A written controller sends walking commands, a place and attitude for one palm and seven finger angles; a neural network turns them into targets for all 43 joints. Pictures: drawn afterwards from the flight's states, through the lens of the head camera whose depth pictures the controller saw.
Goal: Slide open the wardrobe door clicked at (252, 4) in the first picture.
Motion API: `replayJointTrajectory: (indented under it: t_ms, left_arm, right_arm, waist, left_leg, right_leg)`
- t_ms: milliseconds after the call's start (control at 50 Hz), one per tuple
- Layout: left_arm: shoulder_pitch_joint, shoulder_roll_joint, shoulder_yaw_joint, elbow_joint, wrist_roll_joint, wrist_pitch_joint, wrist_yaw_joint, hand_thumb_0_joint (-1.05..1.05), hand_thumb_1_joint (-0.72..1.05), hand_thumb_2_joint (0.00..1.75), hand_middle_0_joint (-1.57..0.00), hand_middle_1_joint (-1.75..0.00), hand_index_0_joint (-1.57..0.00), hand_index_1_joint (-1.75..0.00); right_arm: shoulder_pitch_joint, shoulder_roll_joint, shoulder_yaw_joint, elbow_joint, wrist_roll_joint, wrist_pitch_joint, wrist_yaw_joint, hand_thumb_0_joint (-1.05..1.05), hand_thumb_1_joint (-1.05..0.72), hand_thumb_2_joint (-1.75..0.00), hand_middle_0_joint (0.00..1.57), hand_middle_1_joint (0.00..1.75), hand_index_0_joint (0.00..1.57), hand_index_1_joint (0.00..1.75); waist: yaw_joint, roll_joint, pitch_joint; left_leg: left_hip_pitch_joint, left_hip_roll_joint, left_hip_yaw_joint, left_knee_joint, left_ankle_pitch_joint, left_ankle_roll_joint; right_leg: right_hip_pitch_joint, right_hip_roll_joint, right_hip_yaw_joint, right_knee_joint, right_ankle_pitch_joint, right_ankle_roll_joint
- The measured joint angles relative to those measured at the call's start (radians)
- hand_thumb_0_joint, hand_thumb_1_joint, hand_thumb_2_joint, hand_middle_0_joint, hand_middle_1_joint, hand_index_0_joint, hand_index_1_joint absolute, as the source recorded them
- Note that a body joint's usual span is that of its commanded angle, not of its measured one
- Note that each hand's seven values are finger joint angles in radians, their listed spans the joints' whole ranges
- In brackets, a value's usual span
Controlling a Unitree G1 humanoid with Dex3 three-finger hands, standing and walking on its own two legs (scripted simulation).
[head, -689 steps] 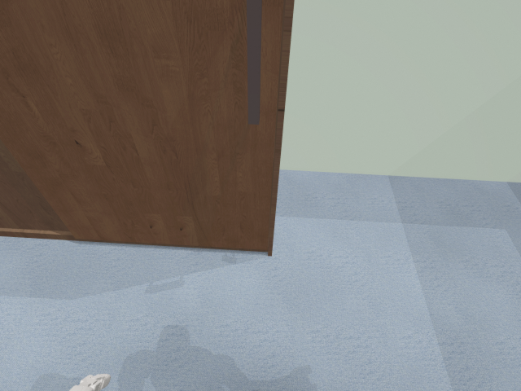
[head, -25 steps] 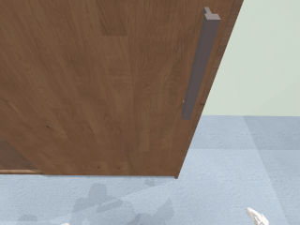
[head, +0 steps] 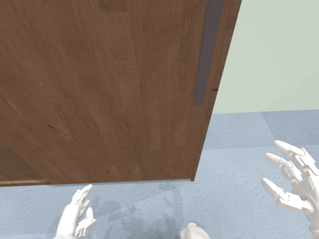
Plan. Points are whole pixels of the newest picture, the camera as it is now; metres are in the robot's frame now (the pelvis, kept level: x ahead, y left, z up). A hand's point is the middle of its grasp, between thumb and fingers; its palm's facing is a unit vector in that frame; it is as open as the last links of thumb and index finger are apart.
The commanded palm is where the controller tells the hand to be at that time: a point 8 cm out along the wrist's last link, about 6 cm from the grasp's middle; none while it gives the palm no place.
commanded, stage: raise the hand with hooked fingers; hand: right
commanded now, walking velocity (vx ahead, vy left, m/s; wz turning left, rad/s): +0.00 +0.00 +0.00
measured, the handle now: (203, 50) +0.52 -0.11 +0.21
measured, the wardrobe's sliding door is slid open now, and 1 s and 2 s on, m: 0.00 0.00 0.00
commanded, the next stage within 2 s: move the hooked fingers beside the handle in 1.50 s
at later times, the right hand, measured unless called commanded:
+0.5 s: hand (307, 148) +0.26 -0.27 +0.16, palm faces +0.00 +1.00 -0.07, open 12.7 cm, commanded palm +0.23 -0.32 +0.17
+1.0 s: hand out of the picture +0.29 -0.28 +0.24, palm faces +0.03 +0.99 -0.11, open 14.0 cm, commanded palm +0.26 -0.32 +0.25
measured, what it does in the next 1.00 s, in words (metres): rises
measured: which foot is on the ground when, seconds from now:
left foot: down 0.00-1.00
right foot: down 0.00-1.00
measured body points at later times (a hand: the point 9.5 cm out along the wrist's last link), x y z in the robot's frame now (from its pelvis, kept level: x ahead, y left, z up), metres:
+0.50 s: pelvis +0.02 -0.02 +0.04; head +0.02 -0.02 +0.49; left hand +0.21 +0.21 -0.02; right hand +0.26 -0.33 +0.16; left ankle -0.01 +0.10 -0.68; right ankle +0.09 -0.11 -0.68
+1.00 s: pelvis +0.02 +0.00 +0.05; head -0.01 +0.01 +0.50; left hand +0.21 +0.22 -0.02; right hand +0.28 -0.33 +0.25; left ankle -0.01 +0.10 -0.68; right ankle +0.09 -0.11 -0.68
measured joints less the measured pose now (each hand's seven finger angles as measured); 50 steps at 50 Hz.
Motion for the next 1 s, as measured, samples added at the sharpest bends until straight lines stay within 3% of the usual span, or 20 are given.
replayJointTrajectory:
  t_ms: [180,400,680,1000]
  left_arm:
    - [0.026,-0.015,-0.002,0.008,-0.001,-0.020,-0.022,0.02,0.90,0.90,-0.20,-0.30,-0.21,-0.30]
    - [0.002,0.013,0.008,0.011,-0.012,-0.013,-0.011,0.02,0.90,0.90,-0.20,-0.30,-0.21,-0.30]
    - [-0.040,-0.006,-0.036,-0.002,-0.029,0.017,0.009,0.02,0.90,0.90,-0.20,-0.30,-0.21,-0.30]
    - [-0.030,0.013,-0.046,0.029,-0.050,0.048,0.012,0.02,0.90,0.90,-0.20,-0.30,-0.21,-0.30]
  right_arm:
    - [0.004,-0.032,-0.052,-0.053,0.040,0.106,-0.006,0.01,-0.18,-0.60,0.25,0.76,0.25,0.75]
    - [-0.036,-0.021,-0.048,-0.122,0.023,0.192,-0.022,0.00,0.07,-0.49,0.27,0.92,0.27,0.92]
    - [-0.213,-0.083,-0.087,-0.081,0.010,0.345,-0.012,0.00,0.39,-0.35,0.29,1.13,0.29,1.12]
    - [-0.380,-0.151,-0.135,-0.007,0.005,0.470,0.021,-0.01,0.50,-0.30,0.30,1.20,0.30,1.19]
  waist:
    - [0.021,-0.017,0.004]
    - [-0.002,-0.022,0.016]
    - [-0.019,-0.030,0.044]
    - [-0.022,-0.052,0.050]
  left_leg:
    - [0.090,0.006,-0.041,-0.136,0.052,-0.019]
    - [0.193,0.026,-0.047,-0.225,0.079,-0.034]
    - [0.329,0.027,-0.039,-0.366,0.150,-0.029]
    - [0.397,0.014,-0.035,-0.438,0.187,-0.012]
  right_leg:
    - [0.102,0.004,-0.041,-0.128,0.030,-0.015]
    - [0.202,0.026,-0.050,-0.210,0.051,-0.030]
    - [0.340,0.034,-0.043,-0.354,0.125,-0.024]
    - [0.416,0.025,-0.036,-0.439,0.168,-0.006]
